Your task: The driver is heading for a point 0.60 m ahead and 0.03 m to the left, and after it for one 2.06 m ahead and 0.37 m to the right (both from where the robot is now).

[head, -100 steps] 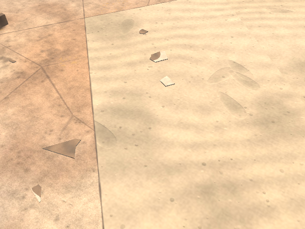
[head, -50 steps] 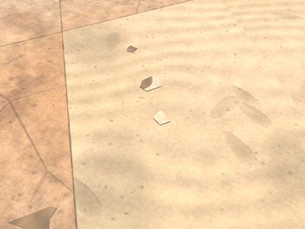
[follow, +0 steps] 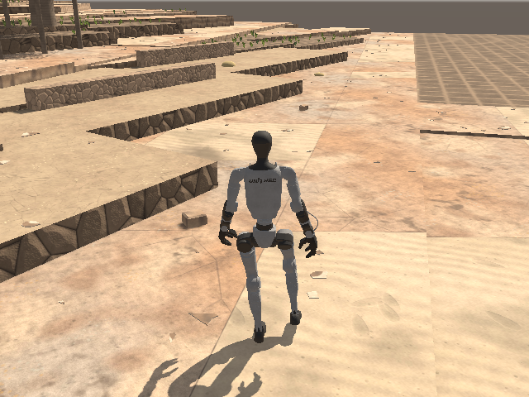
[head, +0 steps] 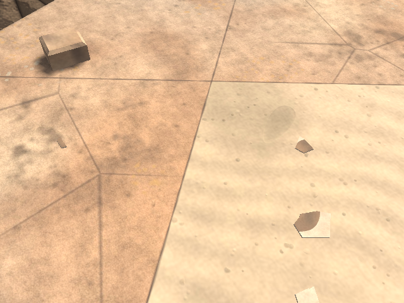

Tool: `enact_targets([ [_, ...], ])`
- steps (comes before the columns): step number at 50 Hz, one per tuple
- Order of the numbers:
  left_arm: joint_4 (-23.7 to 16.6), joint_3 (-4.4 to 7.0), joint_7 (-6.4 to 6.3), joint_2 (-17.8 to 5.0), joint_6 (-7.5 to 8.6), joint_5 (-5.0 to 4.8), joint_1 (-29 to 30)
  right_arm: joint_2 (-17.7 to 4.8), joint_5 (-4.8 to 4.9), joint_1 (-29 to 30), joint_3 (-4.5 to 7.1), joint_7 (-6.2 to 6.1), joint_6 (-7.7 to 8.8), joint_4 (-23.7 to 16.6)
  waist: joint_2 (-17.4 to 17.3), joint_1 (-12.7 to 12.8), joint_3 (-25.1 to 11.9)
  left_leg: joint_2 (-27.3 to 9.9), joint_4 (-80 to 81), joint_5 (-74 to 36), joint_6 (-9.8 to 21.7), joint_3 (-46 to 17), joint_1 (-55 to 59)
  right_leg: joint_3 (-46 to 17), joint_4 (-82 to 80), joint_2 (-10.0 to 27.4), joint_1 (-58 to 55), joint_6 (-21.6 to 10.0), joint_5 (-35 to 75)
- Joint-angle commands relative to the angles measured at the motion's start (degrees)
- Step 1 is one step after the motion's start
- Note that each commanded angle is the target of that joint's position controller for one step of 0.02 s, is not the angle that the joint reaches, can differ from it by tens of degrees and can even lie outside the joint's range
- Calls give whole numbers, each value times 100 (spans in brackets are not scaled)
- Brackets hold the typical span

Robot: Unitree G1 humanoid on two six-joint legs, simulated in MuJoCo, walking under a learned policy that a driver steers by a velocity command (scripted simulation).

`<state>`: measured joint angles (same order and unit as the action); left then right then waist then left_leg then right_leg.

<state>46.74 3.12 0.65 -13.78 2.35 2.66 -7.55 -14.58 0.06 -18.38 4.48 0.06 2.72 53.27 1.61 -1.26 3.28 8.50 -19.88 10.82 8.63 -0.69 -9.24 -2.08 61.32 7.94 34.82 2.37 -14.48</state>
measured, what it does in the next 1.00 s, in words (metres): walks ahead: right foot, then left foot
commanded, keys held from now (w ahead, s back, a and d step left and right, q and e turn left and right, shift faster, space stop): w+q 0.24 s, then w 0.42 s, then w+e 0.34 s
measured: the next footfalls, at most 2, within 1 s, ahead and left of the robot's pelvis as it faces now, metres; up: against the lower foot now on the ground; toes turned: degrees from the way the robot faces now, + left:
right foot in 0.30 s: +0.37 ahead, -0.12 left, +0.00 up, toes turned +12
left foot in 0.82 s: +0.55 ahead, +0.15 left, +0.00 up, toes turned +14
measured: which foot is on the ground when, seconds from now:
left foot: down 0.00-0.32, up 0.34-0.80, down 0.82-1.00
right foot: up 0.00-0.28, down 0.30-0.82, up 0.84-1.00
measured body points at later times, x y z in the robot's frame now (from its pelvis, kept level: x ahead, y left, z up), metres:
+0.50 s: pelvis +0.29 -0.04 +0.00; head +0.31 -0.05 +0.45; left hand +0.31 +0.24 -0.12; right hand +0.42 -0.29 -0.13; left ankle +0.20 +0.07 -0.66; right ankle +0.33 -0.12 -0.74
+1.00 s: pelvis +0.51 +0.06 +0.00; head +0.53 +0.08 +0.45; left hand +0.52 +0.33 -0.14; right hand +0.65 -0.18 -0.11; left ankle +0.51 +0.14 -0.74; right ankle +0.50 -0.08 -0.66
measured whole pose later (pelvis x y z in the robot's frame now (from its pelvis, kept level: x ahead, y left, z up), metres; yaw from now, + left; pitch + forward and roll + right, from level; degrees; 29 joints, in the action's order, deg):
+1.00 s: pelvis +0.51 +0.06 +0.00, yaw +7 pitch +1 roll +0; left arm 50.6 3.7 1.7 -15.4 1.2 1.3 -18.4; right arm -12.9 -1.5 -14.0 1.7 -0.3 5.0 47.5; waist 2.5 0.7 1.0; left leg 0.5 -20.9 10.6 3.4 7.6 -11.4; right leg 0.0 62.2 2.4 27.6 -3.3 -17.3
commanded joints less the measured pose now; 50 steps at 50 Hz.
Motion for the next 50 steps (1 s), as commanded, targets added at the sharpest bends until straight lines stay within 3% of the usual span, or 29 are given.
enact_targets([
  [1, -347, 71, 22, -398, -91, 4, 43, -812, 4, -306, 156, -13, 108, -334, -379, 18, -162, -1431, 791, -2071, 599, -1440, 212, 245, -504, -110, 417, 137, 581],
  [6, -736, 9, 63, -427, -59, -32, 988, -841, -26, -833, 152, -40, 73, -346, -507, -331, -95, -1445, 618, -2165, 497, -1699, 911, 178, -1603, -340, 806, 100, 1185],
  [10, -1044, -61, 97, -469, 40, -92, 1511, -913, -92, -1031, 160, -97, 59, -383, -597, -464, -31, -1559, 287, -2690, 467, -1935, 1260, 189, -2404, -596, 571, -59, 1181],
  [12, -1050, -46, 79, -593, 95, -118, 1219, -1018, -105, -821, 185, -139, 66, -470, -667, -242, -64, -1602, 64, -2960, 283, -2048, 1123, 114, -2865, -703, -165, -202, 1012],
  [13, -920, -14, 47, -679, 123, -127, 742, -1084, -108, -587, 194, -137, 85, -531, -690, 3, -196, -1556, -191, -3487, 139, -1941, 905, 180, -3075, -831, -918, -321, 830],
  [14, -704, 55, -10, -827, 163, -125, 88, -1120, -108, -512, 198, -106, 117, -545, -617, 244, -520, -1430, -818, -4120, 21, -1845, 807, 294, -3166, -1006, -1789, -438, 698],
  [15, -499, 116, -78, -947, 233, -97, -722, -1077, -70, -462, 179, -54, 159, -529, -367, 663, -960, -1112, -1896, -3966, -104, -1554, 496, 236, -3494, -849, -2892, -597, 916],
  [16, -457, 193, -173, -1307, 271, 40, -1597, -629, -37, -605, 50, -10, 207, -677, 179, 911, -1770, -792, -3479, -2215, -202, -1240, -259, -1092, -3562, 413, -4159, -868, -188],
  [17, -417, 312, -153, -1821, 212, 117, -1514, -243, 129, -1469, -4, -1, 184, -735, 1697, 347, -2151, 188, -4982, 1953, -402, -701, -1902, -3980, -4353, 1713, -5047, -1625, -236],
  [18, -452, 248, -82, -1310, 145, -55, -1141, -653, -104, -1422, 16, -52, 120, -529, 826, 202, -1590, -302, -5474, 1682, -332, -834, -2369, -4317, -4539, 1578, -4420, -1667, -964],
  [19, -522, 136, -53, -816, 144, -113, -690, -667, -146, -933, 18, -12, 98, -550, 189, 154, -792, -516, -5370, 1134, -371, -771, -2380, -3304, -4627, 1301, -3597, -1565, -914],
  [20, -481, 73, -29, -586, 167, -86, -530, -596, -162, -549, -13, 22, 97, -630, -109, 158, -438, -673, -5079, 862, -396, -719, -2320, -2501, -4717, 981, -3092, -1433, -278],
  [22, -287, 34, -45, -539, 235, -96, -636, -529, -225, -365, -32, 110, 18, -714, 307, 46, -311, -844, -4663, 760, -468, -639, -2089, -1552, -4872, 545, -2681, -1251, 773],
  [23, -185, 38, -24, -572, 293, -126, -781, -487, -236, -388, -45, 138, -21, -712, 417, 19, -367, -825, -4572, 746, -495, -596, -2013, -1343, -4891, 496, -2657, -1270, 1255],
  [26, 4, 62, 19, -661, 408, -196, -1073, -414, -263, -62, -89, 189, -74, -822, 373, -1, -345, -919, -4232, 529, -581, -453, -2381, -955, -5101, 488, -2768, -1403, 1677],
  [30, 176, 53, 25, -635, 367, -215, -1327, -262, -257, 1004, -229, 264, -48, -1161, 322, 180, -73, -1249, -2986, -289, -762, 11, -2673, -434, -5426, 274, -2752, -1368, 1610],
  [32, 268, 67, 35, -701, 358, -223, -1507, -154, -223, 1445, -309, 284, -23, -1283, 346, 306, -35, -1236, -2264, -602, -787, 216, -2390, -204, -5403, 189, -2723, -1297, 1864],
  [35, 411, 86, 32, -813, 323, -216, -1829, -217, -189, 1841, -328, 252, 7, -1404, 331, 432, -17, -1100, -1631, -617, -761, 369, -2012, -275, -5159, 296, -2893, -1255, 2277],
  [38, 468, 119, -4, -955, 257, -187, -1827, -341, -186, 1734, -288, 181, 74, -1420, 341, 292, -60, -955, -1206, -203, -640, 333, -1575, -548, -4676, 473, -3152, -1200, 2737],
  [39, 471, 129, -17, -997, 237, -195, -1759, -396, -206, 1366, -252, 143, 115, -1310, 299, 94, -194, -837, -905, -118, -583, 350, -1054, -554, -4271, 423, -3139, -1134, 3074],
  [40, 485, 110, -16, -933, 223, -227, -1743, -538, -267, 660, -179, 81, 188, -1062, 41, -213, -563, -797, -501, -257, -465, 307, -41, -344, -3384, 151, -2926, -1019, 3280],
  [41, 332, 45, -7, -725, 245, -271, -1645, -916, -391, -269, -61, -7, 256, -882, -415, -596, -1241, -1674, -355, 183, -217, -588, 1309, -105, -2038, -183, -2117, -877, 2263],
  [42, 92, -113, -9, -14, 246, -406, -2067, -1538, -472, -703, 84, -65, 228, -872, -1602, -492, -1928, -3355, 7, 514, 302, -2759, 2842, 461, -224, -999, -279, -628, -1012],
  [43, 206, 47, -77, -632, 149, -277, -2032, -1348, -261, -654, 94, -58, 133, -846, -1188, -504, -1866, -3486, 393, 1074, 517, -3498, 2312, 85, 544, -953, 203, -706, -1600],
  [44, 192, 102, -57, -714, 104, -228, -1698, -880, -213, -136, -37, -42, 124, -915, -738, -290, -1015, -3151, 537, 1295, 377, -2699, 1609, -124, 672, -643, 344, -761, -1135],
  [45, 171, 82, -2, -566, 92, -229, -1495, -568, -183, 231, -115, -17, 161, -942, -689, -152, -546, -2852, 771, 909, 240, -1993, 977, -109, 490, -462, 252, -736, -726],
  [46, 194, 98, 34, -514, 40, -198, -1438, -402, -177, 380, -157, -20, 200, -929, -764, -31, -328, -2616, 937, 473, 65, -1450, 601, -79, 327, -361, 79, -694, -515],
  [48, 220, 110, 115, -405, -106, -98, -1496, -335, -145, 383, -172, -53, 289, -846, -792, 160, -214, -2398, 1091, -249, -57, -782, 221, -27, 289, -305, -160, -578, -248],
  [50, 109, 115, 175, -320, -180, -96, -1268, -412, -100, 245, -131, -60, 382, -754, -635, 229, -198, -2391, 1197, -784, -9, -395, 270, 2, 290, -276, 59, -508, 70],
])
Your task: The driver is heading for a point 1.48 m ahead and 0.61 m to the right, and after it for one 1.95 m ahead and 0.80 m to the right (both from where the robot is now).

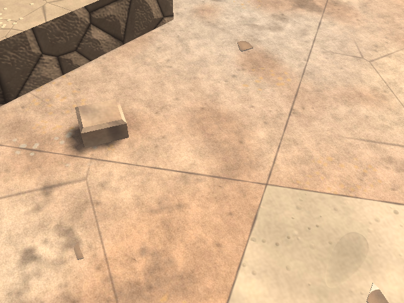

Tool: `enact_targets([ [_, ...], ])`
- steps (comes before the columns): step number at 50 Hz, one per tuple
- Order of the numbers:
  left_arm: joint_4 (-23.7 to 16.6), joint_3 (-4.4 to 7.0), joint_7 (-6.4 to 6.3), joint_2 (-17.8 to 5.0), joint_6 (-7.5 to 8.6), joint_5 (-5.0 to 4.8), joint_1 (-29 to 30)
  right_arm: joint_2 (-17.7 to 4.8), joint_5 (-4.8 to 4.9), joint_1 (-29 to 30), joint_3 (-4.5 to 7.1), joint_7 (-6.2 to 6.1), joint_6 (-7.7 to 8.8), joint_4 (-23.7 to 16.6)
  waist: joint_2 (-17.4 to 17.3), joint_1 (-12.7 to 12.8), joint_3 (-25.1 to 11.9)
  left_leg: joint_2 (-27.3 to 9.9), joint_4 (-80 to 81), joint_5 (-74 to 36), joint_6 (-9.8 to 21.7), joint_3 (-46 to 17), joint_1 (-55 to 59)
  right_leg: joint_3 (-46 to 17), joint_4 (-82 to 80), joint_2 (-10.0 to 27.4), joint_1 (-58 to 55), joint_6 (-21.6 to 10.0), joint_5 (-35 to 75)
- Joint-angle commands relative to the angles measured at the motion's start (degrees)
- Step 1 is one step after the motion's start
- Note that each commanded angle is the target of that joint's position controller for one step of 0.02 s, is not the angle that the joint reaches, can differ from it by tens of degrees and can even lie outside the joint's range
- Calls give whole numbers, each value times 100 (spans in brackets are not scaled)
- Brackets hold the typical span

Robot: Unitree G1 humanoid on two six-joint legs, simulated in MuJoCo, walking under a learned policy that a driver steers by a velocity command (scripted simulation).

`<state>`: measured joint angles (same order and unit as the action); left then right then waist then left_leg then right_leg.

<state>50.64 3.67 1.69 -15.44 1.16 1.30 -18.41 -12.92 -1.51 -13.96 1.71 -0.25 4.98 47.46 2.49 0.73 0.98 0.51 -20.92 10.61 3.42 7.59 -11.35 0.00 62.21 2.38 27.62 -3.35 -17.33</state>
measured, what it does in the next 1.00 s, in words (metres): walks ahead, turning right: right foot, then left foot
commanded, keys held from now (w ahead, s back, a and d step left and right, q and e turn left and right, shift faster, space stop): w+e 0.82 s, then w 0.18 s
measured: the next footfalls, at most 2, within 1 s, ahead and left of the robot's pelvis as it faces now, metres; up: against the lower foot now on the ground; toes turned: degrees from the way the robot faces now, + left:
right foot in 0.36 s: +0.31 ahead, -0.13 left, +0.00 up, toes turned -18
left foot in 0.88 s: +0.66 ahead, -0.09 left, +0.00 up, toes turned -32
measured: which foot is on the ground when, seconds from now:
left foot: down 0.00-0.34, up 0.36-0.86, down 0.88-1.00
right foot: up 0.00-0.34, down 0.36-0.88, up 0.90-1.00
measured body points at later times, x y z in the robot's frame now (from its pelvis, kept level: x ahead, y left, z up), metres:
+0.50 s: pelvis +0.25 -0.07 -0.01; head +0.28 -0.09 +0.44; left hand +0.43 +0.16 -0.13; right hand +0.25 -0.34 -0.14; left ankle +0.21 +0.09 -0.65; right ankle +0.27 -0.12 -0.75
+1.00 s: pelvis +0.53 -0.12 -0.01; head +0.55 -0.13 +0.44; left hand +0.72 +0.09 -0.14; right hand +0.51 -0.43 -0.11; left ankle +0.63 -0.07 -0.75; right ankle +0.36 -0.15 -0.66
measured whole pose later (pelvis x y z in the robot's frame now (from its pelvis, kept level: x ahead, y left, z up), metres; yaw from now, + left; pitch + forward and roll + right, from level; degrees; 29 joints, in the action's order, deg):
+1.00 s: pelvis +0.53 -0.12 -0.01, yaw -33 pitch +1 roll +0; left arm 46.8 3.7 0.7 -17.6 2.3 1.4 -19.7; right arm -14.7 -2.1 -9.7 1.9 0.2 3.6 42.7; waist 2.0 2.0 1.9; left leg 1.3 -29.2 10.3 2.2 2.0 -19.8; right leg -5.1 63.6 -5.1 18.3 -4.4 -21.6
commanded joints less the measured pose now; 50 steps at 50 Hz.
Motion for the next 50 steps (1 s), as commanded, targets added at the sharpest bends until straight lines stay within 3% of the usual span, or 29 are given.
enact_targets([
  [1, -345, 61, 95, -137, -82, 49, -16, -609, 68, -266, 166, -33, 178, -128, -681, 30, 62, -1590, 1345, -892, 532, -1046, 538, -193, 160, 313, 958, 97, 537],
  [7, -772, -27, 209, -19, -94, 54, 1117, -623, 39, -598, 187, -34, 161, 111, -654, -133, 348, -1402, 1339, -1495, 487, -47, 691, 111, -1261, 292, 1195, 177, 1651],
  [12, -1126, -82, 279, -63, -75, 98, 1864, -848, 31, -1021, 253, -88, 72, 332, -631, -340, 494, -1617, 1021, -2386, 384, 392, 1379, 635, -2361, 110, 881, -155, 1360],
  [15, -1116, -17, 215, -193, -77, 121, 1562, -1075, 13, -1016, 302, -134, -42, 394, -818, -132, 172, -1654, -73, -4835, 270, 684, 1796, 973, -2596, -390, 149, -501, 468],
  [16, -1003, 42, 176, -288, -51, 118, 1103, -1171, 9, -1001, 327, -138, -106, 400, -839, 76, -119, -1652, -875, -5370, 262, 731, 1823, 1011, -2709, -619, -365, -648, 188],
  [17, -770, 131, 114, -413, 10, 145, 323, -1224, 34, -944, 336, -130, -163, 368, -700, 434, -578, -1583, -2059, -4985, 174, 814, 1465, 940, -3137, -811, -1387, -815, 330],
  [18, -511, 303, 17, -865, 40, 212, -588, -1099, 27, -911, 297, -114, -165, 215, -208, 813, -1157, -1424, -3726, -3268, -17, 828, 268, -112, -3455, -163, -2884, -1095, -71],
  [19, -607, 471, -48, -1616, 17, 150, -377, -356, 59, -1129, 147, 23, -118, -229, 1204, 322, -1555, -243, -5810, 2066, -405, 505, -2486, -3239, -3823, 1601, -4689, -1995, 77],
  [20, -680, 468, -79, -1540, -63, -20, -653, -867, 12, -300, 235, 42, -43, -402, 201, 735, -1712, -70, -6253, 1931, -402, -777, -3162, -4199, -4536, 1730, -4663, -2067, 163],
  [21, -590, 415, -131, -1357, -83, -42, -317, -803, 92, 52, 210, 66, 30, -541, 11, 548, -847, -424, -6015, 1247, -329, -914, -3460, -3195, -4607, 1617, -4027, -1885, 660],
  [22, -581, 326, -143, -1016, -59, -79, -44, -769, 97, -62, 183, 50, 85, -475, -279, 270, -374, -630, -5407, 838, -307, -892, -3111, -2611, -4673, 1366, -3189, -1642, 1395],
  [23, -609, 269, -155, -830, -16, -95, 217, -764, 28, -134, 193, 37, 43, -413, -371, 30, -133, -744, -5018, 765, -343, -917, -2722, -2121, -4733, 1041, -2597, -1444, 1977],
  [25, -662, 189, -148, -640, 87, -137, 400, -714, -121, -401, 186, 57, -173, -369, -260, -235, -208, -776, -4623, 765, -480, -927, -2115, -1635, -4853, 707, -2022, -1358, 2581],
  [28, -592, 231, -115, -834, 205, -134, 133, -575, -134, -145, 157, 106, -334, -510, -190, -234, -127, -724, -4037, 441, -626, -786, -2235, -1440, -5001, 478, -1760, -1346, 2627],
  [32, -519, 240, -115, -858, 201, -131, -337, -583, -106, 840, 129, 125, -344, -841, 10, 111, 125, -656, -2901, -466, -712, -781, -2728, -1559, -5069, 342, -1990, -1137, 2259],
  [38, -480, 263, -184, -967, 174, -62, -847, -616, -28, 1789, 54, 178, -235, -1214, 117, 478, 125, -298, -1687, -831, -606, -806, -2664, -1879, -4563, 441, -2698, -1008, 2922],
  [41, -595, 293, -238, -1107, 177, -29, -551, -798, 3, 1399, 92, 148, -162, -1194, 235, 176, 71, -123, -1084, -425, -415, -898, -1649, -2111, -4185, 514, -2534, -743, 3234],
  [42, -630, 295, -229, -1150, 198, -21, -385, -900, 5, 904, 138, 109, -134, -1041, 249, -49, -103, 23, -953, -211, -308, -800, -925, -2059, -3839, 463, -2382, -630, 3728],
  [43, -611, 273, -195, -1111, 229, -51, -329, -1009, -22, 178, 202, 48, -76, -811, 17, -398, -449, 89, -593, -310, -168, -705, 32, -1818, -2977, 191, -2242, -497, 4033],
  [44, -658, 188, -148, -839, 278, -96, -393, -1300, -123, -618, 285, -35, -7, -703, -408, -724, -1084, -684, -409, 257, 95, -1444, 1252, -1471, -1620, -171, -1685, -349, 3202],
  [45, -830, 60, -141, -268, 297, -262, -979, -1888, -256, -1058, 412, -82, -28, -722, -1629, -536, -1864, -2286, -36, 1029, 727, -3981, 2767, -825, 180, -1030, -81, -96, -32],
  [46, -735, 74, -165, -592, 263, -87, -1134, -1704, -109, -827, 415, -33, -113, -650, -1691, -328, -1757, -2512, 561, 1574, 1023, -5408, 2434, -789, 839, -959, 644, -133, -1216],
  [47, -629, 94, -161, -693, 210, -3, -855, -1190, -54, -361, 307, 1, -138, -730, -851, -206, -826, -2302, 637, 1943, 979, -4624, 1610, -858, 1040, -619, 795, -138, -744],
  [48, -677, 67, -106, -655, 202, 35, -437, -839, -32, -89, 220, 36, -124, -721, -415, -207, -355, -1968, 709, 1541, 871, -3792, 989, -785, 788, -444, 717, -120, -382],
  [50, -761, 40, -21, -546, 132, 93, -209, -684, -26, -58, 154, 32, -63, -548, -784, -60, -29, -1463, 895, 330, 644, -2681, 378, -709, 264, -227, 457, -47, -207],
])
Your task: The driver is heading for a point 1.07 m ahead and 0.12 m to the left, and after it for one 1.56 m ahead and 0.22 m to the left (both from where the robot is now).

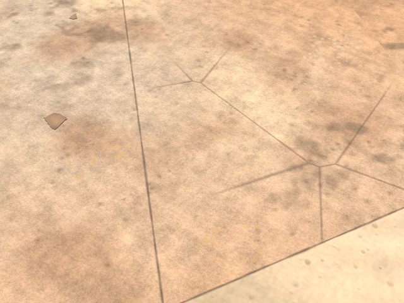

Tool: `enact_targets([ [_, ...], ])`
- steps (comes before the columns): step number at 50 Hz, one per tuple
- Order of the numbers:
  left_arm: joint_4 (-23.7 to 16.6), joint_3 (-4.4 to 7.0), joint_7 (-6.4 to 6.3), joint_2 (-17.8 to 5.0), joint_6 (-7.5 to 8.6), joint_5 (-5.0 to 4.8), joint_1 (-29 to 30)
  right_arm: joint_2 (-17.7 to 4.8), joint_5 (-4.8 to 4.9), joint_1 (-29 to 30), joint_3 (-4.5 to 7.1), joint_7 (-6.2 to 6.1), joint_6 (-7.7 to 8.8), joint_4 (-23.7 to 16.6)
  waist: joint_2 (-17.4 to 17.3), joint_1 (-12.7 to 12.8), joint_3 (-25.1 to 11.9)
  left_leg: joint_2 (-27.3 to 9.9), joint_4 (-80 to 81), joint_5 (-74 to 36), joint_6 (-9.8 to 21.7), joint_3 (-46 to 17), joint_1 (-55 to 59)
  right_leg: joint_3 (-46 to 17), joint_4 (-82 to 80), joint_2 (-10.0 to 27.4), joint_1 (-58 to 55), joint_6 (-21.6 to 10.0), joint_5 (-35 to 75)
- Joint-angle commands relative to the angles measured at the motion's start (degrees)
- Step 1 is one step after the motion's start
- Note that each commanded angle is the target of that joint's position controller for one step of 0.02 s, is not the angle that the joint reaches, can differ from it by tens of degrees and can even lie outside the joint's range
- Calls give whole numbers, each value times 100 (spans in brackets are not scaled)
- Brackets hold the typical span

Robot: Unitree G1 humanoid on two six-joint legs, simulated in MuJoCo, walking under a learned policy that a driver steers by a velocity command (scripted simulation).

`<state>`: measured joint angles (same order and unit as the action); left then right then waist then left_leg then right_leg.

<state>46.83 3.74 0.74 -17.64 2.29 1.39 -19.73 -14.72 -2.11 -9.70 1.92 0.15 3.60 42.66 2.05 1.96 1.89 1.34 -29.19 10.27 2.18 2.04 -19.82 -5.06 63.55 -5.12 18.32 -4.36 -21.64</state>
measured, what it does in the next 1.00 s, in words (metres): walks ahead: right foot, then left foot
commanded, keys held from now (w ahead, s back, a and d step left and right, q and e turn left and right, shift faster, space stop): w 1.00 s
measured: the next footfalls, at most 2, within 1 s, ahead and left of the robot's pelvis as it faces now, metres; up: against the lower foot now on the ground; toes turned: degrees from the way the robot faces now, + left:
right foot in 0.38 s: +0.33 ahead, -0.12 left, +0.00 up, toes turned -5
left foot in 0.90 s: +0.63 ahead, +0.06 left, +0.00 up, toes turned +2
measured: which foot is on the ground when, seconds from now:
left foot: down 0.00-0.38, up 0.40-0.88, down 0.90-1.00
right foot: up 0.00-0.36, down 0.38-0.90, up 0.92-1.00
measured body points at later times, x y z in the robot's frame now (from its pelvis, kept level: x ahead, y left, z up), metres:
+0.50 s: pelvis +0.25 -0.05 +0.01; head +0.27 -0.07 +0.45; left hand +0.39 +0.20 -0.10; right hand +0.26 -0.31 -0.14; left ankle +0.16 +0.09 -0.65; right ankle +0.29 -0.12 -0.73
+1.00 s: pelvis +0.52 -0.01 +0.00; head +0.54 +0.00 +0.45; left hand +0.51 +0.24 -0.15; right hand +0.65 -0.27 -0.11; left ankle +0.59 +0.05 -0.73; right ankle +0.36 -0.12 -0.65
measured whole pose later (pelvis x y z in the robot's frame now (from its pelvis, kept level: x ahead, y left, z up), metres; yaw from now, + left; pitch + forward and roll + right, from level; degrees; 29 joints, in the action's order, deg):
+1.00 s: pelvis +0.52 -0.01 +0.00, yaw -2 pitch +0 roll -1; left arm 56.2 2.1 0.1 -13.4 3.7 0.7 -21.5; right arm -13.9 -1.6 -7.9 2.3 0.8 3.5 48.3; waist 0.7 2.0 3.2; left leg 1.1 -30.9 10.3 5.0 5.6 -21.0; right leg 0.0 60.7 -1.5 12.7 -4.5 -23.4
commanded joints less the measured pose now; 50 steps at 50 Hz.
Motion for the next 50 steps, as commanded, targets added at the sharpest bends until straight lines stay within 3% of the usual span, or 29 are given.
enact_targets([
  [1, -330, 14, 101, -281, -29, 104, -142, -535, 53, -570, 138, 10, 128, 18, -820, -145, -147, -1444, 1746, -187, 760, -1840, 1133, -151, 52, 504, 1245, 94, 271],
  [3, -358, -5, 128, -248, -67, 112, -61, -608, 113, -787, 161, 56, 235, 168, -801, -105, -219, -1429, 1801, -952, 861, -1526, 1201, -96, -118, 486, 1322, 151, 390],
  [5, -490, -46, 156, -205, -72, 121, 346, -672, 142, -893, 183, 70, 267, 275, -758, -128, -113, -1437, 2004, -1002, 939, -1281, 1269, 11, -487, 619, 1650, 232, 704],
  [10, -814, -240, 235, 49, -19, 75, 1526, -689, 163, -1197, 194, 99, 210, 520, -747, -384, 103, -1147, 2191, -1158, 828, -605, 1161, 621, -2191, 861, 1388, 372, 1638],
  [13, -901, -252, 204, -21, 5, 43, 1859, -828, 152, -1497, 230, 102, 177, 681, -751, -493, 98, -1285, 1978, -1551, 756, -572, 1399, 812, -2769, 762, 1042, 290, 1618],
  [16, -908, -213, 138, -132, 44, 62, 1775, -932, 135, -1537, 255, 71, 109, 788, -749, -380, 83, -1478, 1536, -2161, 674, -614, 1730, 894, -3165, 622, 640, 72, 1202],
  [17, -780, -182, 106, -155, 75, 93, 1394, -950, 153, -1489, 254, 59, 83, 815, -667, -170, -68, -1401, 1030, -2781, 595, -487, 1739, 965, -3479, 474, 81, -21, 1189],
  [18, -499, -106, 54, -285, 135, 158, 650, -847, 164, -1540, 217, 53, 61, 851, -412, 120, -475, -1132, 39, -3135, 482, -226, 1542, 937, -3772, 382, -930, -161, 1206],
  [19, -287, 12, -17, -649, 185, 264, -379, -654, 178, -1420, 142, 48, 71, 680, 68, 565, -1171, -861, -1432, -2033, 329, 20, 696, -98, -3927, 1317, -2270, -455, 643],
  [20, -238, 169, -79, -1301, 158, 272, -743, -52, 267, -1835, 6, 67, 81, 431, 1429, 396, -1675, 84, -3337, 1412, 76, 386, -1257, -2685, -4541, 2897, -3595, -1072, 128],
  [21, -209, 163, -75, -1093, 87, 9, -626, -719, 101, -1621, 179, 6, 20, 535, 785, 433, -1476, 0, -3983, 1932, 150, -281, -1824, -3219, -4826, 2879, -3229, -1209, 112],
  [22, -237, 68, -60, -746, 85, -31, -145, -719, 99, -1281, 203, 32, 21, 468, 420, 197, -724, -310, -4032, 1464, 210, -431, -2004, -2316, -4816, 2577, -2641, -1079, 358],
  [23, -246, -10, -31, -440, 126, -23, 155, -575, 130, -1103, 159, 71, 44, 451, 236, 59, -386, -485, -3743, 1074, 198, -425, -1827, -1691, -4989, 2283, -2024, -937, 939],
  [24, -232, -52, -28, -290, 165, -21, 326, -503, 119, -1070, 155, 92, 5, 491, 263, -98, -218, -613, -3460, 882, 157, -383, -1570, -1215, -5151, 2008, -1633, -749, 1266],
  [25, -178, -85, -41, -181, 201, -39, 389, -458, 46, -1170, 143, 121, -66, 551, 357, -235, -149, -673, -3292, 765, 82, -354, -1314, -885, -5274, 1810, -1338, -645, 1610],
  [28, 25, -49, -43, -263, 311, -88, 145, -338, -2, -1049, 134, 204, -182, 560, 221, -336, -139, -672, -3120, 417, -60, -224, -1299, -473, -5493, 1698, -1230, -746, 2346],
  [33, 339, -36, -34, -256, 310, -106, -272, -256, 9, 105, 80, 230, -199, 223, 123, -142, 222, -793, -1989, -495, -242, -73, -1869, -45, -5754, 1561, -1393, -780, 2493],
  [36, 518, -26, -35, -315, 314, -88, -533, -187, 40, 675, 15, 228, -175, 58, 137, 9, 297, -672, -1194, -878, -195, 77, -1668, 153, -5706, 1547, -1544, -729, 2852],
  [39, 703, -20, -66, -368, 295, -52, -765, -255, 54, 1052, 8, 206, -153, -81, 152, 96, 378, -559, -711, -859, -39, 144, -1567, 182, -5562, 1688, -1944, -684, 3157],
  [42, 822, 1, -115, -457, 267, -20, -709, -347, 47, 994, 42, 170, -105, -115, 160, -36, 363, -387, -362, -370, 215, 214, -1184, 229, -5151, 1834, -2311, -586, 4039],
  [43, 841, 11, -127, -506, 261, -11, -619, -398, 42, 695, 76, 136, -80, -28, 185, -193, 204, -226, -240, -154, 316, 286, -706, 308, -4744, 1810, -2345, -510, 4837],
  [44, 866, 21, -129, -547, 238, -13, -534, -466, 21, 42, 131, 91, -40, 187, 131, -492, -138, -22, 14, -125, 434, 388, 102, 447, -3940, 1683, -2295, -422, 5467],
  [45, 857, -11, -128, -472, 225, -26, -516, -651, -47, -959, 221, 30, 22, 534, -63, -869, -711, -86, 194, -241, 606, 274, 1438, 666, -2747, 1408, -1767, -306, 5126],
  [46, 643, -121, -109, -117, 241, -136, -673, -1203, -185, -1877, 366, -44, 58, 681, -819, -1071, -1493, -1537, 341, 382, 1008, -1478, 3089, 954, -837, 961, -277, -119, 3061],
  [47, 670, -132, -80, 139, 236, -188, -1178, -1559, -91, -1966, 459, -10, 12, 749, -1819, -791, -1951, -2635, 1171, 422, 1602, -3988, 3878, 676, 718, -56, 1266, -4, -946],
  [48, 663, -12, -105, -314, 199, -52, -642, -1212, 106, -1387, 394, 16, -34, 690, -867, -644, -1209, -2304, 1332, 883, 1400, -3617, 3221, 39, 1039, 358, 1717, -110, -585],
  [49, 564, -9, -64, -272, 230, -57, -292, -837, 140, -823, 297, 32, -25, 596, -585, -454, -494, -2116, 1487, 759, 1260, -2784, 2362, 113, 833, 609, 1748, -131, -22],
  [50, 556, -34, -43, -146, 235, -65, -132, -561, 116, -551, 222, 51, 7, 583, -436, -313, -208, -1834, 1711, 348, 1093, -2223, 1811, 174, 497, 816, 1555, -121, 326],
])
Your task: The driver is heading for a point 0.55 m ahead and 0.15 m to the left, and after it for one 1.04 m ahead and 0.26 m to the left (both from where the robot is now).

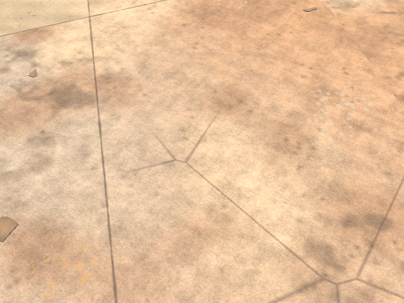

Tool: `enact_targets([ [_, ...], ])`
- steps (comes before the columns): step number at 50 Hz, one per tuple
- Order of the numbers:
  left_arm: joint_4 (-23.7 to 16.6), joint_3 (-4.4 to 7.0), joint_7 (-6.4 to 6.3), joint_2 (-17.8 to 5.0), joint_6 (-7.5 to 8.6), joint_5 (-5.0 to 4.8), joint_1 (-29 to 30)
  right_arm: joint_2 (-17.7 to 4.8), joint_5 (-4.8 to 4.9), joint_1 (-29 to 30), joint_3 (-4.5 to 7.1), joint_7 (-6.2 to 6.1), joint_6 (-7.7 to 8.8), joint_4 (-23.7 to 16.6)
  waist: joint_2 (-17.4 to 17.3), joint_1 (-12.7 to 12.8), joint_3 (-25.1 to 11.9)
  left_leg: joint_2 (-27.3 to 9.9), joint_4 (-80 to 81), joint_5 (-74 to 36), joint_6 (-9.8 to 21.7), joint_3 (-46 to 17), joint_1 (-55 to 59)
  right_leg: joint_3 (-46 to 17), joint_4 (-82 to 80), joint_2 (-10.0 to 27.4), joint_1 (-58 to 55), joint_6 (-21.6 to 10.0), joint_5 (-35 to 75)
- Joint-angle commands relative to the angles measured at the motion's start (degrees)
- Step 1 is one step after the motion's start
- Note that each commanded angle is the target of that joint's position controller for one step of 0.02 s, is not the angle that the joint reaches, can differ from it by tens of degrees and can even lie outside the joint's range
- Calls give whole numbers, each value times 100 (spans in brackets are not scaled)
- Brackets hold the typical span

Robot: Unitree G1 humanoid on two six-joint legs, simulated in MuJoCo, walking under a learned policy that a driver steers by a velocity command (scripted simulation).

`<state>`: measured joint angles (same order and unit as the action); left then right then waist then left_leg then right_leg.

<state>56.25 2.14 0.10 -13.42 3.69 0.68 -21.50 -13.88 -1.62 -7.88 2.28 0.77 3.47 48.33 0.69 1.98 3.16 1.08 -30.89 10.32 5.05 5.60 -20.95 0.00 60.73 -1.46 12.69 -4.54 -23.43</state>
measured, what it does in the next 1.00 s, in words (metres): walks ahead, turning left: right foot, then left foot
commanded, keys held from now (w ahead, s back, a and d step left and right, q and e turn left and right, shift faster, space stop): w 0.30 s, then w+q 0.44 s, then q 0.26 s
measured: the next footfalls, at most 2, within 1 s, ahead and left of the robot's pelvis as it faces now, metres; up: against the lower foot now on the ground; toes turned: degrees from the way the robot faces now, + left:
right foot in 0.46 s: +0.41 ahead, -0.11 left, +0.00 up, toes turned -1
left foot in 0.96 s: +0.62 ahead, +0.11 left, +0.00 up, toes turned +24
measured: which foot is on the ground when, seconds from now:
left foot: down 0.00-0.46, up 0.48-0.94, down 0.96-1.00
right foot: up 0.00-0.44, down 0.46-0.96, up 0.98-1.00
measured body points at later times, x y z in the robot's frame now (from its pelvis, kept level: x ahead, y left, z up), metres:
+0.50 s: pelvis +0.27 -0.03 -0.01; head +0.31 -0.04 +0.44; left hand +0.45 +0.21 -0.11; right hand +0.21 -0.28 -0.15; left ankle +0.08 +0.07 -0.69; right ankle +0.37 -0.11 -0.73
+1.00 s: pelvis +0.50 +0.01 -0.01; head +0.53 +0.04 +0.43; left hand +0.41 +0.25 -0.16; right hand +0.73 -0.15 -0.13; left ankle +0.58 +0.10 -0.73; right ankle +0.38 -0.12 -0.69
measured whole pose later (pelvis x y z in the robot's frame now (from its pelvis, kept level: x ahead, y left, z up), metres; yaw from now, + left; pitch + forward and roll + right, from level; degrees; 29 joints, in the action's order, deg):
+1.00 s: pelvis +0.50 +0.01 -0.01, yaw +20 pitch +0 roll -1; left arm 55.0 3.1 -1.8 -11.9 2.7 0.3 -19.1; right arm -12.4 -2.6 -4.1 3.0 1.9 2.2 47.8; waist -0.3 1.5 5.2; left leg 2.6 -34.1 8.2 7.4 6.4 -26.5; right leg 14.0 50.2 5.1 7.9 0.4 -30.0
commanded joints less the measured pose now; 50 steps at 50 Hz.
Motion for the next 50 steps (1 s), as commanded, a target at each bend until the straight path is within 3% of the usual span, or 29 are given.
enact_targets([
  [1, -357, 122, 39, -500, 36, 75, 39, -513, 86, -665, 144, -19, 57, 75, -403, -181, -167, -1577, 2006, -95, 670, -2140, 1540, -285, 533, 565, 1881, -45, 641],
  [2, -301, 100, 74, -411, -40, 131, -83, -417, 92, -675, 113, -29, 91, 147, -507, -68, -187, -1438, 2113, -368, 600, -1823, 1294, -248, 382, 624, 1610, 28, 728],
  [4, -309, 89, 131, -312, -125, 148, 4, -472, 110, -962, 123, -28, 186, 311, -441, -23, -195, -1355, 2234, -925, 663, -1541, 1213, -132, 245, 641, 1590, 132, 869],
  [7, -509, 83, 171, -309, -181, 147, 687, -578, 129, -1280, 148, -34, 225, 497, -380, -98, 57, -1274, 2490, -999, 705, -1249, 1347, 6, -274, 796, 2211, 290, 1422],
  [12, -844, 6, 190, -199, -151, 90, 1791, -532, 123, -1703, 111, -41, 210, 711, -391, -349, 232, -1080, 2502, -1588, 601, -839, 1656, 266, -1746, 721, 2375, 405, 2248],
  [17, -1106, -11, 160, -263, -103, 81, 2489, -557, 69, -2147, 101, -110, 170, 955, -420, -539, 330, -1302, 2172, -2329, 631, -921, 2380, 348, -2570, 525, 2296, 255, 2207],
  [20, -1105, 42, 123, -396, -6, 68, 2201, -711, 25, -1916, 146, -165, 128, 952, -460, -285, 196, -1405, 1561, -3369, 547, -1055, 2621, 315, -2947, 323, 1703, 82, 1587],
  [21, -961, 90, 83, -481, 38, 70, 1709, -769, 24, -1786, 163, -164, 124, 931, -481, -65, -45, -1328, 1037, -3984, 466, -1036, 2533, 371, -3128, 149, 1007, 2, 1400],
  [22, -660, 166, 22, -611, 108, 112, 781, -746, 56, -1672, 153, -142, 116, 912, -280, 338, -545, -1061, 17, -3966, 349, -857, 2190, 404, -3524, 79, -222, -130, 1646],
  [23, -463, 293, -68, -1035, 171, 262, -240, -555, 125, -1634, 94, -117, 136, 750, 153, 675, -1293, -735, -1503, -2490, 235, -674, 1120, -591, -3604, 1068, -1785, -382, 1228],
  [24, -450, 455, -74, -1665, 133, 335, -564, 178, 355, -2395, -48, -97, 117, 631, 1487, 373, -2120, 250, -3531, 1489, -29, -221, -924, -3136, -4078, 2797, -3410, -1054, 762],
  [25, -543, 393, -44, -1276, 41, 154, -171, -545, 186, -2104, 138, -154, 50, 734, 646, 349, -1887, 61, -4118, 1837, 70, -840, -1331, -3559, -4479, 2678, -2821, -1008, 281],
  [26, -636, 274, -38, -862, 40, 105, 440, -577, 154, -1667, 192, -129, 39, 632, 322, 119, -979, -231, -4087, 1309, 102, -930, -1446, -2600, -4620, 2433, -1975, -819, 248],
  [27, -664, 204, -24, -568, 77, 99, 760, -425, 152, -1442, 173, -94, 37, 586, 205, 8, -530, -436, -3861, 922, 84, -898, -1327, -1905, -4851, 2179, -1304, -667, 709],
  [29, -557, 136, -73, -321, 151, 63, 830, -275, 21, -1437, 192, -13, -104, 598, 419, -236, -204, -625, -3547, 646, -1, -856, -968, -914, -5075, 1763, -599, -347, 1373],
  [33, -389, 170, -82, -416, 326, -4, 467, -80, -11, -1051, 192, 111, -309, 412, 345, -349, -102, -718, -3384, 135, -132, -716, -1295, -110, -5301, 1705, -522, -346, 2086],
  [37, -267, 167, -88, -400, 332, 37, 177, -83, -1, -210, 162, 199, -336, 82, 306, -247, 149, -757, -2524, -643, -234, -557, -1805, 526, -5394, 1578, -677, -351, 2443],
  [41, -215, 173, -148, -543, 293, 1, 97, 76, -23, 428, 45, 236, -288, -170, 328, -167, 246, -446, -999, -1140, -192, 81, -1064, 1328, -4858, 1462, -687, -247, 4580],
  [44, -174, 217, -215, -684, 188, -10, -3, -67, -83, 323, 72, 233, -276, -214, 528, -204, 9, -187, -621, -779, 12, 260, -674, 1479, -4141, 1569, -1199, -159, 5614],
  [46, -222, 283, -271, -820, 76, -23, 102, -253, -112, -223, 151, 193, -237, -99, 620, -412, -314, 108, -411, -249, 227, 311, -149, 1483, -3153, 1611, -1421, -110, 6301],
  [47, -261, 308, -270, -862, 5, -30, 142, -369, -125, -683, 217, 153, -176, 22, 518, -581, -609, 246, -65, -292, 353, 255, 342, 1468, -2258, 1597, -1391, -47, 6007],
  [48, -305, 327, -236, -893, -42, -65, 163, -589, -183, -1207, 309, 71, -81, 161, 109, -888, -951, 156, 650, -1336, 523, -19, 1175, 1539, -914, 1412, -975, 198, 4810],
  [49, -534, 236, -204, -420, -54, -4, -228, -1262, -175, -1242, 461, 7, -36, 149, -952, -510, -1442, -1371, -95, -4634, 896, -1584, 2653, 1471, 760, 867, 610, 421, 126],
  [50, -741, 226, -184, -408, -146, -90, -470, -1678, 48, -1353, 587, -12, -154, -26, -1259, -526, -2348, -2448, 262, -5574, 2094, -3732, 3642, 596, 2300, -78, 1943, 644, -1714],
])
